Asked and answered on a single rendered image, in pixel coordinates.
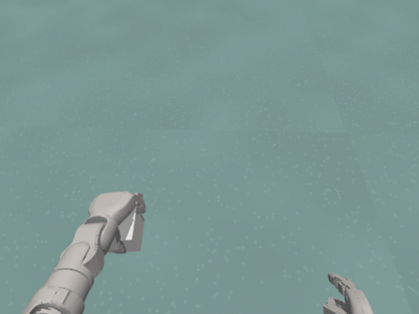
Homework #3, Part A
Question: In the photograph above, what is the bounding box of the small box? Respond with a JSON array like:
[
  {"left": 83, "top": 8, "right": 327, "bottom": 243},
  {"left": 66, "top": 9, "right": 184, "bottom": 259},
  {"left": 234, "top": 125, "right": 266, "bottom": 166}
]
[{"left": 108, "top": 206, "right": 145, "bottom": 253}]

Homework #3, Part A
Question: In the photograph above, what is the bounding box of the right robot hand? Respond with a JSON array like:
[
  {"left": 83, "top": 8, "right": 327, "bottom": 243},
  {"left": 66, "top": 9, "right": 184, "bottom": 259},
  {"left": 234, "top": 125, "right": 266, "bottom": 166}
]
[{"left": 323, "top": 273, "right": 374, "bottom": 314}]

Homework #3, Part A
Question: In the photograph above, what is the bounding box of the left robot hand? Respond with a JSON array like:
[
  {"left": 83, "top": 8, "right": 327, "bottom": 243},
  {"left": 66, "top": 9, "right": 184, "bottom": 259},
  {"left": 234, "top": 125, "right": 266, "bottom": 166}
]
[{"left": 88, "top": 191, "right": 146, "bottom": 254}]

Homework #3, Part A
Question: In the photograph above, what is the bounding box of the left robot arm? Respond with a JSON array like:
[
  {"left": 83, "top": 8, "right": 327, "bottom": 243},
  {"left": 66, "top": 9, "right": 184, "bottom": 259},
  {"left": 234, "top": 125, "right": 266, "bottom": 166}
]
[{"left": 21, "top": 213, "right": 118, "bottom": 314}]

